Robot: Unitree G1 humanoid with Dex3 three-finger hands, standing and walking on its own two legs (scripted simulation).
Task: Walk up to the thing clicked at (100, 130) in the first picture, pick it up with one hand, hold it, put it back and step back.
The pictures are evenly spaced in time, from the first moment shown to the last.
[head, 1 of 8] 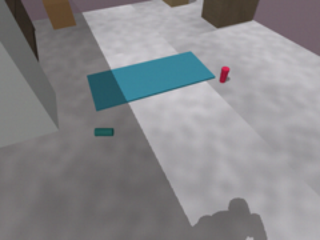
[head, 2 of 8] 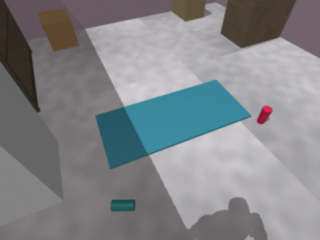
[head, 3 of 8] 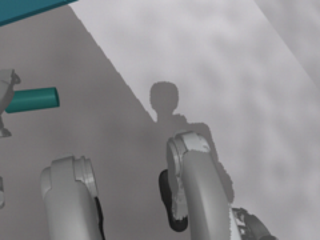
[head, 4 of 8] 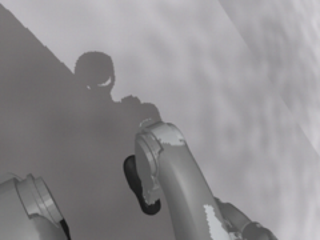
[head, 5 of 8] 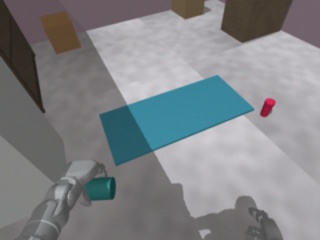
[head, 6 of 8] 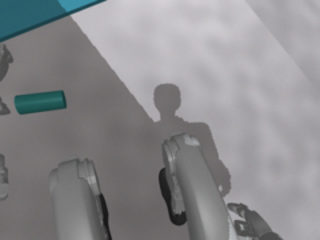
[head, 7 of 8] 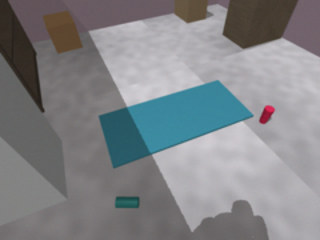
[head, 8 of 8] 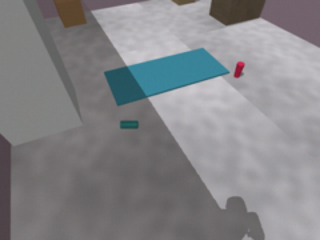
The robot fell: no
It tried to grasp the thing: yes
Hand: left
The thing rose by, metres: 0.66
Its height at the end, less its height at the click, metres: +0.00
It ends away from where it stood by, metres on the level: 0.01
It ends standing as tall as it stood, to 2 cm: yes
